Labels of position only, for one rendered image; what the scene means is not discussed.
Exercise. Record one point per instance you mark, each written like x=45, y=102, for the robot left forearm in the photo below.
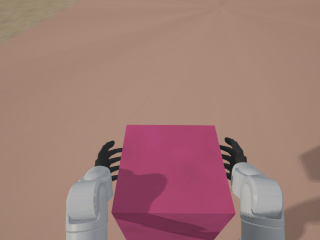
x=87, y=206

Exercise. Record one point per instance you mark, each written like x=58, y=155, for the robot right forearm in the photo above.
x=261, y=203

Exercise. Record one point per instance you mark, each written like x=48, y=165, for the right robot hand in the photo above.
x=237, y=155

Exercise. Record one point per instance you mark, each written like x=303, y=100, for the carton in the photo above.
x=172, y=184

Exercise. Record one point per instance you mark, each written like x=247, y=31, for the left robot hand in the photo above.
x=104, y=155

